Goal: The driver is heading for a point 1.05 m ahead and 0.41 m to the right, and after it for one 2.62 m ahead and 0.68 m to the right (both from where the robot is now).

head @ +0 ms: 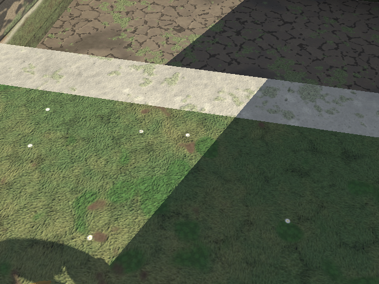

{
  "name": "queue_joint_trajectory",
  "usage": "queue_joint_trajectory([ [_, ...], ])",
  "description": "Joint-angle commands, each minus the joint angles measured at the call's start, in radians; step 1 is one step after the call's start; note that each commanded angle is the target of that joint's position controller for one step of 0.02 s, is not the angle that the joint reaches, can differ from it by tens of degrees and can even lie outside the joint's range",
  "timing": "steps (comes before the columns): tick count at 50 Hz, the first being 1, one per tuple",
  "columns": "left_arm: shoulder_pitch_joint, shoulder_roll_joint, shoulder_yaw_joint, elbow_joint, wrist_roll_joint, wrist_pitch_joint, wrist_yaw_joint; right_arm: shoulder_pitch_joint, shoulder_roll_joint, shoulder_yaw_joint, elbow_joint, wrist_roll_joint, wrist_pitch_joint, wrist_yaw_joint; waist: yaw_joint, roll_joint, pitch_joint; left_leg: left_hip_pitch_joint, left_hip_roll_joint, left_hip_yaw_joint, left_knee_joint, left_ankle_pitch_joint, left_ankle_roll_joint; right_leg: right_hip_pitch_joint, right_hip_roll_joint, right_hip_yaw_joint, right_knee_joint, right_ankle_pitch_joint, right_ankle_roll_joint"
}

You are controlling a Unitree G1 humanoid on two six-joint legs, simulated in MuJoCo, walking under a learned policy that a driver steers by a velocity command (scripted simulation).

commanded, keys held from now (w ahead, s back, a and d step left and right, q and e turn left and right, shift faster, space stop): w+e+shift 1.00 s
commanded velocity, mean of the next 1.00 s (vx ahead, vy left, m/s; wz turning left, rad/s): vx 0.99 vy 0.00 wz -0.84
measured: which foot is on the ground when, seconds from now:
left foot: down 0.00-0.24, up 0.26-0.62, down 0.64-1.00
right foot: up 0.00-0.22, down 0.24-0.62, up 0.64-1.00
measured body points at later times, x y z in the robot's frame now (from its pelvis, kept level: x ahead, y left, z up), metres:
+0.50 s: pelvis +0.44 +0.00 +0.00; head +0.46 +0.00 +0.45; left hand +0.48 +0.28 -0.14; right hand +0.64 -0.26 -0.03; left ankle +0.67 +0.15 -0.67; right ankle +0.35 -0.01 -0.74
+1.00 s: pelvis +0.85 -0.13 -0.02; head +0.87 -0.15 +0.43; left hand +1.20 -0.22 -0.05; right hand +0.58 -0.23 -0.14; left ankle +0.79 +0.09 -0.74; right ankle +0.92 -0.32 -0.68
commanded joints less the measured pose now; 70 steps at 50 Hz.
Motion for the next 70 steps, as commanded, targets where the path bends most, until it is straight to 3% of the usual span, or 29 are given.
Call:
queue_joint_trajectory([
  [1, -0.064, 0.054, 0.014, -0.027, -0.012, 0.0, -0.008, -0.004, -0.103, -0.021, -0.037, 0.005, -0.042, -0.001, -0.009, 0.09, 0.125, -0.084, 0.188, -0.012, -0.292, 0.428, -0.164, -0.038, 0.042, -0.061, -0.137, 0.15, -0.023],
  [8, -0.082, 0.073, -0.007, -0.053, 0.002, -0.007, -0.017, -0.006, -0.15, -0.001, -0.002, 0.009, -0.039, -0.072, 0.081, 0.137, 0.019, 0.155, 0.239, 0.151, -0.14, 1.447, -0.189, 0.184, 0.176, -0.315, -0.471, 0.194, -0.098],
  [11, 0.392, 0.199, 0.049, 0.073, 0.006, 0.021, 0.001, -0.167, -0.239, -0.031, -0.049, -0.013, 0.001, -0.109, 0.335, 0.168, -0.155, 0.066, 0.291, 0.115, 0.439, 1.673, -0.187, 0.638, 0.217, -0.25, -0.5, 0.046, -0.178],
  [12, 0.593, 0.231, 0.077, 0.126, -0.011, 0.02, 0.016, -0.289, -0.257, -0.045, -0.071, -0.002, 0.018, -0.099, 0.461, 0.063, -0.17, -0.118, 0.193, 0.119, 0.973, 1.166, -0.163, 0.819, 0.129, -0.11, -0.628, 0.065, -0.283],
  [13, 0.512, 0.169, 0.064, 0.172, -0.03, 0.027, 0.028, -0.437, -0.07, 0.008, -0.123, -0.019, 0.002, -0.058, 0.377, -0.217, -0.006, -0.533, -0.023, 0.053, 1.377, -0.093, -0.128, 0.856, 0.124, -0.035, -0.582, 0.068, -0.29],
  [14, 0.319, 0.177, 0.048, 0.111, -0.001, 0.013, 0.027, -0.3, 0.052, 0.047, -0.204, -0.015, -0.016, -0.045, 0.122, -0.176, -0.01, -0.799, -0.008, -0.131, 1.517, -0.172, -0.138, 0.853, 0.068, 0.29, -0.53, 0.217, -0.382],
  [15, 0.243, 0.204, 0.058, 0.057, 0.014, 0.011, 0.044, -0.188, 0.015, 0.065, -0.266, -0.015, -0.045, -0.024, 0.066, -0.178, -0.17, -0.879, 0.019, -0.298, 1.427, -0.166, -0.134, 0.921, -0.119, 0.71, -0.843, -0.309, -0.488],
  [16, 0.199, 0.145, 0.055, 0.033, 0.033, 0.008, 0.053, -0.2, -0.082, 0.055, -0.237, -0.036, -0.065, -0.015, 0.037, 0.064, -0.053, -0.863, 0.084, -0.295, 1.278, -0.074, -0.11, 0.751, -0.136, 0.769, -1.028, -0.573, -0.431],
  [19, 0.129, 0.153, 0.047, 0.018, 0.02, -0.043, 0.06, -0.267, -0.121, 0.056, -0.238, -0.065, -0.007, -0.017, -0.046, 0.192, 0.123, -0.696, 0.187, -0.256, 0.958, -0.023, -0.167, 0.342, -0.023, 0.558, -1.076, -0.467, -0.347],
  [25, 0.179, 0.193, 0.081, 0.008, -0.004, -0.076, 0.032, -0.497, -0.051, 0.089, -0.324, 0.008, 0.015, -0.005, 0.095, 0.043, 0.065, -0.344, 0.169, -0.133, 0.296, 0.389, -0.191, 0.271, 0.138, 0.281, -1.037, -0.009, -0.226],
  [28, 0.204, 0.207, 0.097, 0.0, 0.003, -0.066, 0.031, -0.488, -0.09, 0.073, -0.328, 0.007, 0.003, -0.015, 0.117, -0.019, 0.007, -0.308, 0.121, -0.147, 0.139, 0.36, -0.17, 0.479, 0.108, 0.319, -0.915, 0.158, -0.177],
  [31, 0.111, 0.257, 0.109, -0.029, 0.012, -0.073, 0.026, -0.102, -0.222, 0.008, -0.233, -0.002, -0.018, -0.046, -0.108, 0.007, -0.229, 0.136, 0.119, -0.167, 0.141, 0.15, -0.127, 0.447, 0.156, 0.273, -0.425, 0.354, -0.105],
  [32, 0.06, 0.149, 0.078, -0.074, 0.01, -0.087, 0.031, 0.151, -0.306, -0.027, -0.194, -0.03, -0.022, -0.065, -0.205, 0.125, -0.371, 0.378, 0.342, -0.386, 0.136, -0.216, -0.103, 0.274, 0.202, 0.196, -0.084, 0.032, -0.102],
  [33, 0.17, 0.002, 0.033, -0.148, -0.041, -0.087, 0.029, 0.079, -0.391, -0.044, -0.199, -0.066, -0.013, -0.06, -0.067, 0.465, -0.457, 0.517, 0.608, -0.982, -0.117, -0.491, -0.007, -0.033, 0.27, 0.083, 0.175, -0.464, -0.065],
  [34, 0.115, 0.081, 0.029, -0.129, -0.013, -0.063, 0.042, -0.048, -0.303, -0.046, -0.215, -0.049, -0.002, -0.055, -0.05, 0.346, -0.322, 0.389, 0.572, -1.025, -0.16, -0.661, 0.022, -0.164, 0.165, 0.041, 0.259, -0.342, -0.083],
  [36, -0.011, 0.131, 0.043, -0.135, 0.025, -0.041, 0.021, -0.118, -0.155, -0.014, -0.204, -0.032, 0.006, -0.043, -0.051, 0.109, -0.125, 0.156, 0.456, -0.615, -0.121, -0.284, -0.017, -0.142, 0.08, 0.002, 0.173, -0.205, -0.071],
  [40, -0.102, 0.049, 0.015, -0.213, 0.039, 0.007, -0.026, -0.004, -0.076, 0.006, -0.083, -0.003, -0.021, -0.026, -0.007, 0.142, -0.028, 0.036, 0.376, -0.277, -0.149, 0.123, -0.075, -0.163, 0.016, -0.006, 0.144, -0.156, -0.056],
  [47, -0.326, 0.066, -0.018, -0.321, 0.033, 0.017, -0.057, 0.019, -0.146, -0.006, -0.028, -0.008, -0.05, -0.027, 0.013, 0.088, 0.121, -0.034, 0.309, 0.088, -0.278, 0.556, -0.108, -0.05, 0.043, -0.178, -0.273, 0.075, -0.087],
  [49, -0.346, 0.065, -0.022, -0.311, 0.031, 0.013, -0.06, 0.068, -0.184, -0.012, -0.018, -0.009, -0.043, -0.038, 0.013, 0.092, 0.101, 0.029, 0.295, 0.152, -0.197, 1.01, -0.136, 0.082, 0.122, -0.278, -0.381, 0.049, -0.128],
  [52, -0.09, 0.132, 0.006, -0.23, 0.028, 0.008, -0.033, 0.054, -0.278, -0.037, -0.031, -0.009, -0.001, -0.068, 0.166, 0.161, -0.055, 0.091, 0.351, 0.14, 0.195, 1.456, -0.14, 0.386, 0.217, -0.279, -0.433, -0.066, -0.174],
  [53, 0.118, 0.177, 0.032, -0.166, 0.027, 0.003, -0.017, 0.004, -0.29, -0.042, -0.053, -0.01, 0.013, -0.067, 0.254, 0.163, -0.138, -0.001, 0.37, 0.112, 0.454, 1.422, -0.122, 0.619, 0.225, -0.223, -0.491, -0.08, -0.212],
  [54, 0.242, 0.217, 0.066, -0.104, 0.02, -0.001, 0.011, -0.014, -0.263, -0.042, -0.063, -0.015, 0.022, -0.055, 0.28, 0.076, -0.18, -0.214, 0.297, 0.108, 0.804, 0.855, -0.119, 0.875, 0.2, -0.123, -0.59, -0.086, -0.246],
  [55, 0.164, 0.307, 0.091, -0.105, -0.001, 0.013, 0.033, -0.025, -0.131, -0.012, -0.115, -0.034, 0.016, -0.038, 0.156, -0.162, -0.119, -0.559, 0.126, 0.088, 1.177, -0.15, -0.136, 0.973, 0.034, 0.16, -0.55, 0.032, -0.283],
  [56, 0.154, 0.362, 0.098, -0.165, 0.037, 0.023, 0.036, 0.027, -0.147, -0.005, -0.226, 0.007, -0.002, -0.039, 0.111, -0.158, -0.353, -0.804, 0.097, -0.133, 1.347, -0.199, -0.154, 1.229, -0.17, 0.611, -0.736, 0.04, -0.469],
  [57, 0.164, 0.283, 0.088, -0.164, 0.034, 0.022, 0.054, -0.063, -0.18, 0.0, -0.217, 0.007, -0.022, -0.041, 0.139, 0.043, -0.274, -0.854, 0.149, -0.176, 1.274, -0.088, -0.149, 1.117, -0.194, 0.621, -0.877, 0.032, -0.416],
  [58, 0.104, 0.222, 0.069, -0.139, 0.026, 0.01, 0.069, -0.038, -0.175, 0.003, -0.188, 0.014, -0.022, -0.043, 0.064, 0.108, -0.097, -0.796, 0.194, -0.154, 1.174, -0.032, -0.148, 0.89, -0.185, 0.488, -0.902, 0.178, -0.373],
  [61, -0.002, 0.11, 0.019, -0.117, 0.006, -0.043, 0.067, 0.047, -0.127, 0.012, -0.115, -0.019, 0.036, -0.033, -0.067, 0.167, 0.004, -0.494, 0.251, -0.171, 0.942, -0.074, -0.168, 0.465, -0.108, 0.188, -0.921, 0.629, -0.28],
  [66, -0.018, 0.096, 0.011, -0.052, 0.017, -0.085, 0.045, -0.027, -0.039, 0.029, -0.109, 0.028, 0.036, -0.005, -0.043, 0.024, 0.002, -0.368, 0.162, -0.073, 0.453, 0.338, -0.093, 0.434, 0.058, -0.172, -0.953, 0.716, -0.119],
  [70, 0.006, 0.105, 0.017, -0.052, -0.001, -0.086, 0.072, -0.03, -0.06, 0.01, -0.108, 0.001, 0.029, 0.008, -0.019, -0.02, -0.07, -0.313, 0.066, 0.009, 0.299, 0.484, -0.048, 0.605, 0.013, -0.26, -0.765, 0.767, -0.039],
])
